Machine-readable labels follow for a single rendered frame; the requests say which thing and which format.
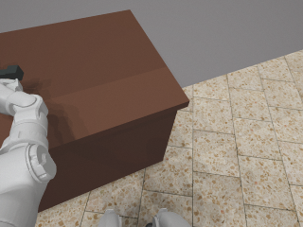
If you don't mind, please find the left robot thigh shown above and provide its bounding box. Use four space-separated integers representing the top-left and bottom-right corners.
98 213 122 227

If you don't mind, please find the tap lever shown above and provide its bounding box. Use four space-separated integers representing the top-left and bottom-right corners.
0 64 24 81

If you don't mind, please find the left robot shin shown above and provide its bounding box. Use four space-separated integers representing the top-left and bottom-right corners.
104 209 116 215

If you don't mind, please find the left robot forearm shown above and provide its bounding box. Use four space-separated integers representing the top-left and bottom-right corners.
0 91 49 155

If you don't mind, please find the counter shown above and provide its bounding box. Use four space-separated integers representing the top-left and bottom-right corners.
0 9 190 213

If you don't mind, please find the left robot hand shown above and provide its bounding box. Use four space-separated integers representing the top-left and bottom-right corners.
0 79 24 115

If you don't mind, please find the left robot upper arm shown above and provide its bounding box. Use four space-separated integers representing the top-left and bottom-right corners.
0 144 57 227

